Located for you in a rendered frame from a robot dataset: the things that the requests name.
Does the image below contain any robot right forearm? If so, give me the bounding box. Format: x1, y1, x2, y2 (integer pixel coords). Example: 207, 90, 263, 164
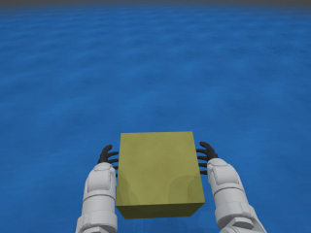
207, 158, 267, 233

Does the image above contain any right robot hand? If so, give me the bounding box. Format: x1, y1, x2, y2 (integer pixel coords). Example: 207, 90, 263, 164
195, 141, 218, 175

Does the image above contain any robot left forearm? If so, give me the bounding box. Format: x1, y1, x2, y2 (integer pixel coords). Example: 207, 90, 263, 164
75, 162, 118, 233

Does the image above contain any left robot hand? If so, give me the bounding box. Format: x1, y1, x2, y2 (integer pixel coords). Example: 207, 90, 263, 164
97, 145, 119, 178

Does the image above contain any carton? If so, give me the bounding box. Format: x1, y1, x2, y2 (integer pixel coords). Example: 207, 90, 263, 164
116, 131, 205, 219

